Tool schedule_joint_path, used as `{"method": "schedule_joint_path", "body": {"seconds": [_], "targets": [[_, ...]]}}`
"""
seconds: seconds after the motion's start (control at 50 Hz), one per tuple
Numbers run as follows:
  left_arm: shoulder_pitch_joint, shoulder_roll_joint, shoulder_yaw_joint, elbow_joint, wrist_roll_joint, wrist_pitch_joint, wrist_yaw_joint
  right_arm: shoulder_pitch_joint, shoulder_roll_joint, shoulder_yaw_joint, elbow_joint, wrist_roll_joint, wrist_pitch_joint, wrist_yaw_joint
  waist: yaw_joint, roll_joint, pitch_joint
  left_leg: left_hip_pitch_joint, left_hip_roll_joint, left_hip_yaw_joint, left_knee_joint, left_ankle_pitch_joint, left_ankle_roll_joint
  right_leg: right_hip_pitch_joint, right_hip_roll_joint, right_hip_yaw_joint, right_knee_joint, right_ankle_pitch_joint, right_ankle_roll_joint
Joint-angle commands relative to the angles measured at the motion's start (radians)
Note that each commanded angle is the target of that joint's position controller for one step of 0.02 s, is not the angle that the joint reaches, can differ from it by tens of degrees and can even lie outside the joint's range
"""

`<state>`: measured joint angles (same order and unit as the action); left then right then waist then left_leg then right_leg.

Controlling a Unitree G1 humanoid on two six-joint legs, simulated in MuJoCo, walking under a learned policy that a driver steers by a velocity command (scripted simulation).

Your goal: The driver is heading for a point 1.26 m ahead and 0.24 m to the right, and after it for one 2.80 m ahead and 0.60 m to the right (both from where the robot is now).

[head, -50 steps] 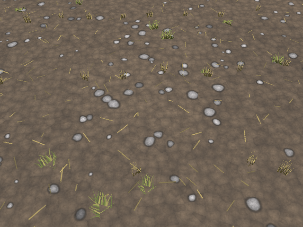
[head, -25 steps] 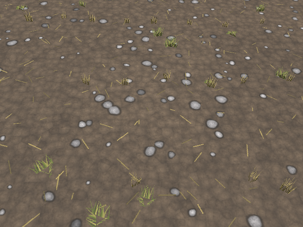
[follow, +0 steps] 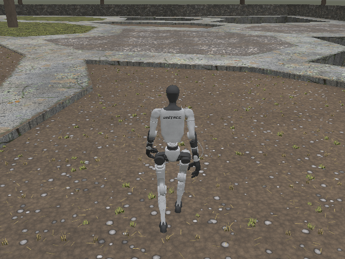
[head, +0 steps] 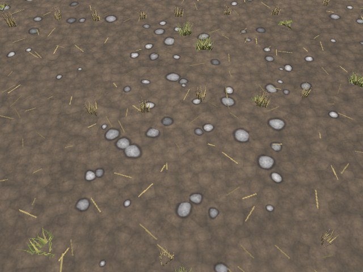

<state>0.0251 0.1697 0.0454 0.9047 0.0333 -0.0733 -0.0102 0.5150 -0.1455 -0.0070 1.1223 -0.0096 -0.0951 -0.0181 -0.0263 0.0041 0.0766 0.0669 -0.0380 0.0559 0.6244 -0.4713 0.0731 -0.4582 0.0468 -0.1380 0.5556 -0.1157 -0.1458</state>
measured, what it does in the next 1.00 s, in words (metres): walks ahead: left foot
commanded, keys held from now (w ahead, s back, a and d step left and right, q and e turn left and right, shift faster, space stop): w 1.00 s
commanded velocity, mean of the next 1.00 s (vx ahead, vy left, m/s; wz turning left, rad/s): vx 0.50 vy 0.00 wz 0.00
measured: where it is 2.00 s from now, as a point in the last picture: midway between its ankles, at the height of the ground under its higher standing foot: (190, 127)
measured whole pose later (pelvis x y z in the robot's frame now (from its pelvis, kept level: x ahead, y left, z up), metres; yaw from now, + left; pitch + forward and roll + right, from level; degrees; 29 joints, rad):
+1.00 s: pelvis +0.54 +0.03 +0.02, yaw -1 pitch +1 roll +1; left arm 0.04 0.18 0.04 0.89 0.02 -0.04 -0.03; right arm 0.49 -0.16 -0.03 1.07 -0.02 -0.10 -0.01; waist -0.06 -0.03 0.05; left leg 0.09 -0.08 0.08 0.16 -0.27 0.08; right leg -0.60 -0.07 -0.07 0.65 -0.03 -0.05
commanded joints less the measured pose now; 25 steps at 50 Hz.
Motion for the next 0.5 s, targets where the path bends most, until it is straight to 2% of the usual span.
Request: {"method": "schedule_joint_path", "body": {"seconds": [0.02, 0.04, 0.06, 0.08, 0.1, 0.12, 0.14, 0.18, 0.24, 0.3, 0.4, 0.44, 0.46, 0.48, 0.5], "targets": [[0.422, 0.237, 0.076, 0.09, -0.014, 0.013, 0.001, 0.063, -0.11, -0.029, -0.071, 0.01, -0.001, 0.013, 0.134, -0.092, -0.315, -0.645, -0.023, -0.108, 0.816, 0.021, 0.034, 0.713, -0.434, 0.864, -0.312, -0.351, -0.232], [0.297, 0.186, 0.059, 0.067, -0.026, 0.011, -0.002, -0.04, -0.128, -0.036, -0.114, -0.001, -0.001, 0.014, 0.085, -0.059, -0.137, -0.707, 0.045, -0.112, 0.785, 0.114, 0.042, 0.557, -0.411, 0.701, -0.349, -0.405, -0.194], [0.243, 0.122, 0.042, 0.06, -0.024, 0.001, -0.006, -0.1, -0.126, -0.038, -0.128, -0.006, -0.006, 0.018, 0.068, 0.003, -0.06, -0.682, 0.078, -0.109, 0.726, 0.173, 0.043, 0.428, -0.371, 0.597, -0.386, -0.308, -0.163], [0.238, 0.087, 0.031, 0.071, -0.018, -0.01, -0.004, -0.108, -0.106, -0.04, -0.125, -0.011, 0.0, 0.02, 0.035, 0.021, -0.02, -0.632, 0.104, -0.111, 0.669, 0.195, 0.04, 0.339, -0.329, 0.501, -0.402, -0.193, -0.128], [0.255, 0.058, 0.019, 0.09, -0.018, -0.018, 0.003, -0.089, -0.085, -0.038, -0.123, -0.024, 0.014, 0.024, 0.004, 0.008, -0.015, -0.571, 0.121, -0.111, 0.618, 0.2, 0.027, 0.273, -0.29, 0.422, -0.412, -0.106, -0.101], [0.28, 0.055, 0.014, 0.103, -0.017, -0.027, 0.007, -0.073, -0.062, -0.035, -0.117, -0.028, 0.026, 0.029, -0.009, -0.003, -0.018, -0.541, 0.126, -0.105, 0.583, 0.201, 0.018, 0.252, -0.272, 0.373, -0.416, -0.04, -0.09], [0.311, 0.066, 0.014, 0.115, -0.018, -0.035, 0.009, -0.079, -0.057, -0.036, -0.121, -0.03, 0.034, 0.033, -0.014, -0.012, -0.016, -0.544, 0.127, -0.091, 0.559, 0.207, 0.009, 0.249, -0.26, 0.341, -0.418, 0.031, -0.089], [0.352, 0.097, 0.017, 0.127, -0.02, -0.043, 0.011, -0.143, -0.067, -0.039, -0.146, -0.031, 0.047, 0.039, -0.016, -0.028, 0.001, -0.601, 0.141, -0.068, 0.497, 0.247, -0.007, 0.258, -0.243, 0.285, -0.435, 0.084, -0.083], [0.413, 0.107, 0.012, 0.133, -0.023, -0.04, 0.01, -0.299, -0.088, -0.042, -0.2, -0.026, 0.055, 0.045, 0.018, -0.04, 0.03, -0.714, 0.157, -0.034, 0.369, 0.356, -0.033, 0.316, -0.223, 0.24, -0.457, 0.154, -0.063], [0.469, 0.1, 0.004, 0.14, -0.024, -0.038, 0.01, -0.423, -0.081, -0.036, -0.242, -0.015, 0.052, 0.048, 0.052, -0.051, 0.035, -0.727, 0.14, 0.0, 0.201, 0.44, -0.047, 0.372, -0.201, 0.194, -0.444, 0.274, -0.035], [0.551, 0.106, -0.001, 0.165, -0.016, -0.037, 0.021, -0.56, -0.076, -0.027, -0.287, -0.01, 0.044, 0.048, 0.095, -0.076, 0.038, -0.718, 0.093, 0.039, 0.016, 0.466, -0.025, 0.52, -0.225, 0.17, -0.397, 0.414, -0.035], [0.553, 0.115, 0.0, 0.171, -0.009, -0.034, 0.027, -0.58, -0.086, -0.03, -0.302, -0.011, 0.037, 0.046, 0.089, -0.08, 0.041, -0.707, 0.079, 0.04, -0.028, 0.417, -0.002, 0.582, -0.252, 0.17, -0.36, 0.489, -0.046], [0.538, 0.122, 0.002, 0.17, -0.007, -0.034, 0.029, -0.566, -0.092, -0.033, -0.303, -0.011, 0.032, 0.044, 0.072, -0.083, 0.035, -0.671, 0.066, 0.044, -0.051, 0.38, 0.015, 0.597, -0.26, 0.163, -0.328, 0.567, -0.044], [0.516, 0.131, 0.004, 0.167, -0.006, -0.033, 0.032, -0.524, -0.102, -0.039, -0.294, -0.012, 0.028, 0.04, 0.046, -0.089, 0.014, -0.599, 0.041, 0.053, -0.072, 0.337, 0.034, 0.601, -0.263, 0.151, -0.273, 0.697, -0.035], [0.501, 0.143, 0.007, 0.167, -0.005, -0.032, 0.034, -0.44, -0.118, -0.048, -0.269, -0.013, 0.023, 0.032, 0.008, -0.097, -0.03, -0.496, 0.009, 0.061, -0.091, 0.304, 0.053, 0.603, -0.261, 0.143, -0.178, 0.817, -0.024]]}}
Next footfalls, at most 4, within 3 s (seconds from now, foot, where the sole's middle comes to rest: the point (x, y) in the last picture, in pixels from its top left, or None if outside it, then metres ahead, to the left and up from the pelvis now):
0.54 left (159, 264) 0.47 0.10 -0.75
1.10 right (203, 186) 0.77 -0.07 -0.75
1.68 left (163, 127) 1.09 0.09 -0.75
2.22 right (220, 97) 1.27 -0.19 -0.75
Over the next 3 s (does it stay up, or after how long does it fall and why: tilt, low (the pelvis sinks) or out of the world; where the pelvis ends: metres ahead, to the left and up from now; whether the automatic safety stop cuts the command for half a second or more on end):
stays up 1.31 -0.12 0.03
